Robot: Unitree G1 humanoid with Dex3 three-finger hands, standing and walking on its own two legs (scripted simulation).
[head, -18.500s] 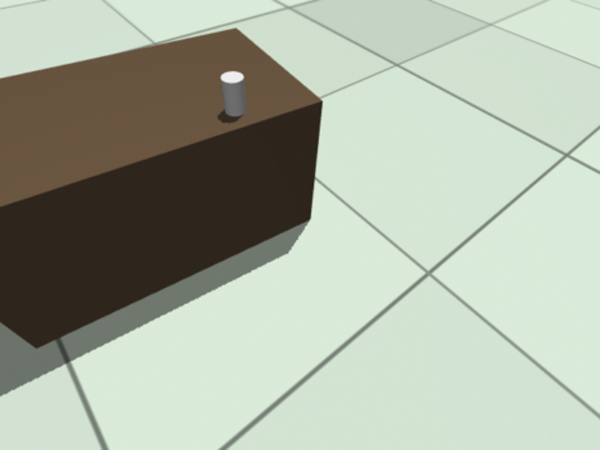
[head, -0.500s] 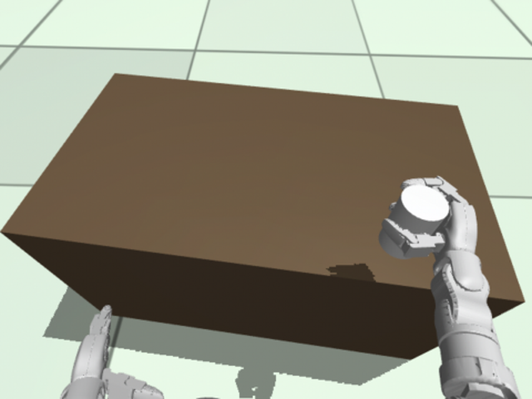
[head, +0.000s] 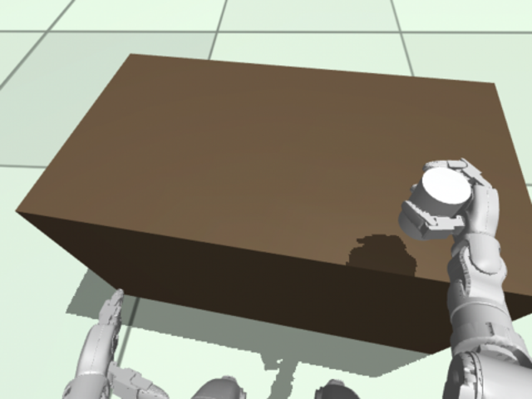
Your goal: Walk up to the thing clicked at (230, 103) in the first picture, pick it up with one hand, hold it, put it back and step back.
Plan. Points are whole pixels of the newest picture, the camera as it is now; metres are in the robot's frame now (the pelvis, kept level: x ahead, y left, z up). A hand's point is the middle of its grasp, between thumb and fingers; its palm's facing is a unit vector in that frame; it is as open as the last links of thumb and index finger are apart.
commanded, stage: crouch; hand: right
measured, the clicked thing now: (431, 205) +0.42 -0.21 +0.03
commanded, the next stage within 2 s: lower in 0.06 s
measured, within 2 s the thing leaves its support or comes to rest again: rests again in 1.00 s
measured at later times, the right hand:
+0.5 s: hand (424, 212) +0.43 -0.22 -0.02, palm faces +0.20 +0.98 +0.02, open 9.3 cm
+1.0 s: hand (415, 219) +0.44 -0.22 -0.06, palm faces +0.21 +0.98 +0.01, open 9.3 cm
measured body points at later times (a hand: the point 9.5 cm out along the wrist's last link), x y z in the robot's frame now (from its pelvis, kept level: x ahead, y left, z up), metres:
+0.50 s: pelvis -0.01 -0.01 -0.03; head +0.09 -0.04 +0.40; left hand +0.15 +0.25 -0.05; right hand +0.42 -0.27 -0.02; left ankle +0.00 +0.14 -0.70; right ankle +0.03 -0.12 -0.70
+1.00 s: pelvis -0.01 +0.00 -0.06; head +0.12 -0.04 +0.37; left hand +0.15 +0.27 -0.05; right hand +0.43 -0.27 -0.06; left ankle +0.00 +0.14 -0.70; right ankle +0.03 -0.12 -0.70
